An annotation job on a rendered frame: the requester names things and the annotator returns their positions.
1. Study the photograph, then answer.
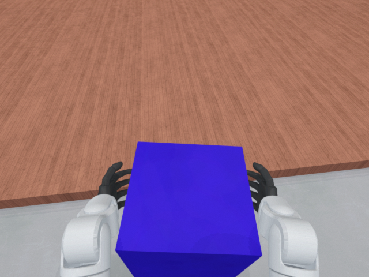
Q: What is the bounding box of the carton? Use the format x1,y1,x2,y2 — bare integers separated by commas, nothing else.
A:
115,141,262,277

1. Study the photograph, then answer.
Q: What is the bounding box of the robot right hand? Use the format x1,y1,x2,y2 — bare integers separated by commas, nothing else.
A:
247,162,278,212

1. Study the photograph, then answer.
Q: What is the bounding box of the robot right forearm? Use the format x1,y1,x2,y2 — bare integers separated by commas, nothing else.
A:
258,196,319,277

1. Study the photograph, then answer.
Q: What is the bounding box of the robot left forearm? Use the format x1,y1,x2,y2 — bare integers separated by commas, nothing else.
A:
60,194,119,277

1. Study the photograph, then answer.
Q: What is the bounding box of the robot left hand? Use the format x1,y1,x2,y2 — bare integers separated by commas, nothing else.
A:
98,161,132,210

